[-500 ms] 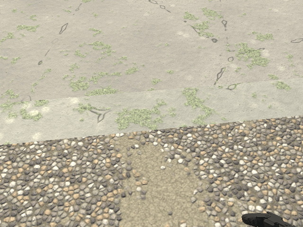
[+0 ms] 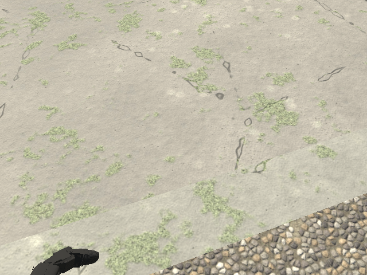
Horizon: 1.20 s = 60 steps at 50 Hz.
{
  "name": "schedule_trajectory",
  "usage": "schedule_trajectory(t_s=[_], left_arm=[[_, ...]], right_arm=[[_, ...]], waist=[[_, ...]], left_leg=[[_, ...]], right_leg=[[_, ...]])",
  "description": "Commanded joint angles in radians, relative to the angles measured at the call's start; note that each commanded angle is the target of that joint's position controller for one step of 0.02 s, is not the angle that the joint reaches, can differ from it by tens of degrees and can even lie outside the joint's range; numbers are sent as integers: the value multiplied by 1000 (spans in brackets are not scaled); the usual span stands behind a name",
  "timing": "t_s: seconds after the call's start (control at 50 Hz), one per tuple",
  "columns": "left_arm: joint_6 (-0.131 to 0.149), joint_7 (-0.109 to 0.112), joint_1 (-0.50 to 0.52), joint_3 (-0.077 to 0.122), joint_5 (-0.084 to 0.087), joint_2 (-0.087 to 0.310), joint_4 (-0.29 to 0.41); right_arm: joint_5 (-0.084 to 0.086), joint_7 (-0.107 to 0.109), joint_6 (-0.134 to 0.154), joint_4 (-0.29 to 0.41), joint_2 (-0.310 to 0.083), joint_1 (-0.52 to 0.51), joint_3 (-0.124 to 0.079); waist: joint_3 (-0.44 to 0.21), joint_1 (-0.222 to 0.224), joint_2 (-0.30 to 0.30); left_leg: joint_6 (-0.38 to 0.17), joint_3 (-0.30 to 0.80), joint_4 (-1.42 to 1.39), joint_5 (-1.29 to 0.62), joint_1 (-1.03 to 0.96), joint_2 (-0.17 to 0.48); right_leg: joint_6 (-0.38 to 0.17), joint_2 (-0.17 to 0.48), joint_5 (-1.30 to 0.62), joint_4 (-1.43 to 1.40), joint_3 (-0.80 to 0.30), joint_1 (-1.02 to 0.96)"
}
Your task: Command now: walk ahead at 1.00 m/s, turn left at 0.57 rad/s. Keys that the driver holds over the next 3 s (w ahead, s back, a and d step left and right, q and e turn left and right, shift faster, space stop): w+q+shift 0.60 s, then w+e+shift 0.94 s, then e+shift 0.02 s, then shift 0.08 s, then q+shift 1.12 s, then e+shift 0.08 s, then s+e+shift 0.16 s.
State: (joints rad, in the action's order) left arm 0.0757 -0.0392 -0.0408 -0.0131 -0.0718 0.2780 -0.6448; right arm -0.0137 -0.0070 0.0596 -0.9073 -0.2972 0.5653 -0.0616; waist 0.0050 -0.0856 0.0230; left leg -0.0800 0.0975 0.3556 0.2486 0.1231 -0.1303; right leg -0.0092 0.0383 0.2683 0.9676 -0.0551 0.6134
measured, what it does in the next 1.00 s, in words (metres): walks ahead, turning left: right foot, then left foot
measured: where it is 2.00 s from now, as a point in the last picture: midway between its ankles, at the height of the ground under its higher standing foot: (85, 71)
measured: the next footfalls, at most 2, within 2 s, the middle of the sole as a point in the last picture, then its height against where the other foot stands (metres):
right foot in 0.16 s outside the picture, level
left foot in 0.60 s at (129, 230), level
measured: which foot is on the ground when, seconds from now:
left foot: down 0.00-0.18, up 0.20-0.58, down 0.60-1.00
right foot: up 0.00-0.14, down 0.16-0.58, up 0.60-1.00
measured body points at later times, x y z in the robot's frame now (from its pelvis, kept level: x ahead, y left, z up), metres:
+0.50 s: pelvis +0.45 +0.02 -0.02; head +0.48 +0.04 +0.43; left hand +0.28 +0.28 -0.14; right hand +0.80 -0.10 -0.06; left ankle +0.59 +0.18 -0.69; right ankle +0.31 -0.15 -0.74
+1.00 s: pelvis +0.88 +0.25 -0.03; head +0.92 +0.26 +0.42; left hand +0.94 +0.54 -0.13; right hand +1.00 -0.01 -0.16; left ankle +0.66 +0.17 -0.73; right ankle +1.12 +0.27 -0.71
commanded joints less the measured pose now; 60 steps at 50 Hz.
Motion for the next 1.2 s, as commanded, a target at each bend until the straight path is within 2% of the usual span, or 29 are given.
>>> schedule_trajectory(t_s=[0.02,0.1,0.14,0.16,0.18,0.2,0.22,0.26,0.32,0.38,0.48,0.54,0.58,0.6,0.62,0.64,0.68,0.74,0.82,0.9,0.96,1.02,1.04,1.06,1.08,1.1,1.12,1.14,1.2], left_arm=[[12,-19,100,-12,25,51,111],[13,5,103,6,33,95,108],[21,29,-59,34,26,136,59],[28,48,-216,55,18,173,28],[28,72,-434,86,-2,256,10],[14,70,-391,99,-4,307,8],[5,69,-306,95,7,221,14],[14,57,-260,68,14,96,-11],[38,50,-296,63,40,65,-85],[56,41,-283,62,53,57,-117],[63,48,-281,77,51,134,-149],[34,63,-314,102,47,246,-135],[-1,61,-251,108,34,254,-103],[0,43,-245,89,26,151,-97],[17,43,-376,61,50,116,25],[38,45,-267,60,44,172,21],[33,48,-253,47,48,146,-8],[-36,25,-303,36,36,98,-60],[-40,2,-105,27,64,53,-8],[-22,-26,-5,20,76,22,3],[-22,-29,-38,32,64,62,-25],[-38,-13,-383,77,62,165,-125],[-41,0,-600,104,57,205,-183],[-53,17,-623,122,63,238,-204],[-64,20,-502,143,42,334,-173],[-61,19,-453,142,56,274,-130],[-58,25,-432,131,60,221,-142],[-54,26,-403,123,59,185,-153],[-19,32,-361,105,67,163,-147]], right_arm=[[10,-2,30,116,-150,-153,-39],[29,-12,29,98,-174,-85,-51],[25,-9,23,86,-201,-68,-58],[27,-13,28,96,-201,-94,-60],[25,-8,41,132,-101,-124,-35],[57,-4,32,189,-31,-53,-10],[27,5,11,167,-82,-114,-12],[0,-14,-9,172,-77,-248,-15],[-18,-44,-51,219,-20,-321,-4],[-22,-66,-65,303,-12,-440,10],[-16,-101,-58,355,-31,-579,32],[-17,-83,-53,306,-92,-408,13],[-17,-46,-47,174,-188,-20,-42],[13,-19,-65,168,-260,-77,-76],[-31,-18,-73,241,-387,-173,-89],[-22,3,-80,258,-308,-133,-80],[-21,18,-46,210,-199,-219,-47],[-18,12,19,180,-114,-246,-6],[-7,-13,61,137,-108,-209,-7],[11,-10,90,116,-103,-173,5],[-2,20,80,104,-152,-163,-2],[-43,57,23,125,-216,-232,-22],[-46,60,8,147,-233,-306,-28],[-53,38,22,159,-118,-341,2],[-13,14,42,259,-22,-257,30],[-29,17,68,279,-76,-322,44],[-28,11,82,287,-99,-370,46],[-34,9,82,286,-95,-376,51],[-68,2,17,303,-77,-374,66]], waist=[[92,75,-89],[36,52,-72],[-90,128,-39],[-177,210,-33],[-328,287,84],[-430,198,319],[-262,180,183],[-50,168,14],[35,110,78],[57,74,70],[115,60,6],[-6,-47,76],[-188,-213,35],[-129,-138,-201],[-338,3,-334],[-361,-74,-84],[-69,45,60],[26,130,63],[143,80,-7],[118,47,-18],[47,76,-83],[-128,266,-159],[-180,386,-125],[-139,347,33],[-211,176,338],[-225,217,75],[-110,178,-54],[-21,123,-125],[66,42,-95]], left_leg=[[-159,268,-279,-96,297,192],[-104,270,-168,-397,145,221],[-62,220,138,-654,89,174],[-40,198,379,-570,215,134],[-38,123,701,-171,358,87],[-24,24,957,229,580,33],[-32,-1,1028,133,697,125],[-21,-20,967,49,693,187],[-6,-28,921,51,692,242],[-5,-59,853,-58,729,252],[-59,-253,444,-287,439,156],[-115,-294,411,-151,224,49],[-172,-198,339,-94,-259,15],[-200,2,271,-45,-390,116],[-412,597,124,-79,-672,411],[-380,672,-39,101,-619,426],[-277,476,-97,58,-215,388],[-222,240,-167,-83,143,321],[-107,-48,-272,-306,127,219],[-20,-206,-345,-611,14,223],[37,-268,-223,-1113,-215,256],[64,-281,288,-1484,-266,309],[58,-283,652,-1334,-112,292],[39,-263,1033,-362,182,147],[111,-121,1368,292,692,-2],[70,20,1302,174,751,69],[60,35,1174,81,719,127],[61,13,1059,58,658,167],[113,-22,869,105,526,223]], right_leg=[[36,-10,-200,-280,52,-206],[20,-42,-284,-411,54,-344],[-6,-84,-154,-461,72,-548],[-30,-3,-90,-443,8,-766],[-72,268,273,-478,-268,-980],[-161,470,546,-676,-772,-1059],[-177,426,578,-702,-740,-929],[-149,329,199,-708,-405,-711],[-104,267,-90,-754,-154,-593],[-77,240,-310,-803,37,-566],[-27,148,-719,-846,315,-489],[-8,208,-1346,-497,319,-613],[-21,193,-1100,46,288,-420],[10,-13,-1,464,282,-133],[43,-79,261,779,105,211],[26,-26,122,736,-7,272],[7,79,54,520,10,185],[8,123,81,353,-20,-36],[-30,99,-191,20,11,66],[-90,32,-512,-265,138,-60],[-125,-71,-456,-340,212,-112],[-175,-175,-186,-308,227,-407],[-227,-144,-113,-376,142,-623],[-262,-44,-30,-323,-7,-773],[-497,181,75,-490,-628,-1033],[-470,208,152,-673,-779,-995],[-415,192,175,-723,-693,-834],[-368,153,100,-745,-603,-667],[-332,27,-30,-781,-409,-364]])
